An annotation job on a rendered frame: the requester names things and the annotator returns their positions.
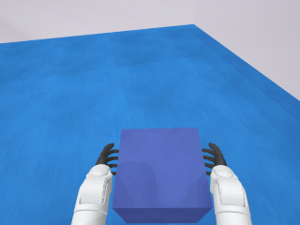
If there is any carton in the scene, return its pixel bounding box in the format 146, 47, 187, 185
112, 127, 213, 224

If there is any robot right hand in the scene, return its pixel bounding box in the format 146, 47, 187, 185
202, 142, 227, 176

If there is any robot left hand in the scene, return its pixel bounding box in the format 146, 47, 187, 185
96, 142, 119, 175

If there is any right robot forearm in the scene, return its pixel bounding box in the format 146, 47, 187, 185
210, 165, 252, 225

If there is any left robot forearm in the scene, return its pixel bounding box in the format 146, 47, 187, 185
71, 164, 113, 225

